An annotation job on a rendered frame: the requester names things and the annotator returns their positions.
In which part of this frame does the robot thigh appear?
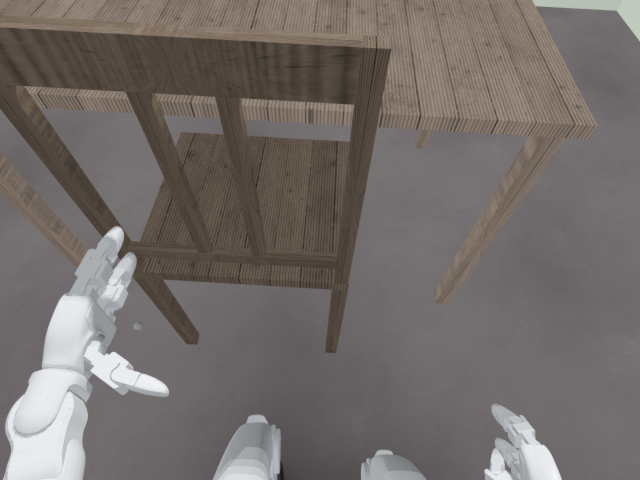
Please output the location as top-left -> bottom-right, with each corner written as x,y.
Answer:
361,454 -> 426,480
213,422 -> 281,480

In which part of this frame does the robot left forearm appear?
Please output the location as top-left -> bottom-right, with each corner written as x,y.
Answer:
3,368 -> 93,480

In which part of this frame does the robot right hand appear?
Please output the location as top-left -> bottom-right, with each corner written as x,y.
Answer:
484,404 -> 562,480

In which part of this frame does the robot left hand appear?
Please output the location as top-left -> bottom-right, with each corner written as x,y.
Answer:
42,226 -> 169,397

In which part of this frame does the robot left thigh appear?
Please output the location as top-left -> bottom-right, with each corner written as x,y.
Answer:
213,422 -> 281,480

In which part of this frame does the robot right thigh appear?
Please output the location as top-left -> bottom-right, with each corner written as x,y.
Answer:
361,454 -> 426,480

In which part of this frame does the table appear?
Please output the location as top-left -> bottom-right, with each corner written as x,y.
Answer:
0,0 -> 598,304

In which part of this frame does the chair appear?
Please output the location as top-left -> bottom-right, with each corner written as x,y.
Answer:
0,15 -> 391,353

